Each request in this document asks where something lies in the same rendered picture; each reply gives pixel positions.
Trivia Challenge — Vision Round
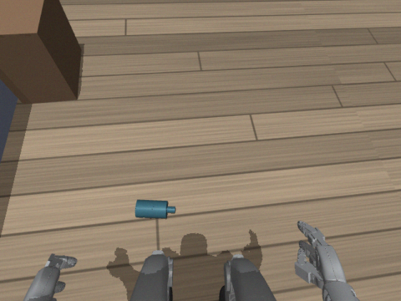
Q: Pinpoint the left robot hand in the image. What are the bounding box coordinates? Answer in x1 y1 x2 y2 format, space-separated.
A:
23 254 77 301

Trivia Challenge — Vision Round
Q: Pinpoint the right robot arm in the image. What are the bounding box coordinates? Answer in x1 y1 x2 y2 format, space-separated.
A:
322 281 360 301

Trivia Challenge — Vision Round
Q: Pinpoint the right robot hand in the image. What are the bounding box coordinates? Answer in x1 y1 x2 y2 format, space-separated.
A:
294 221 346 289

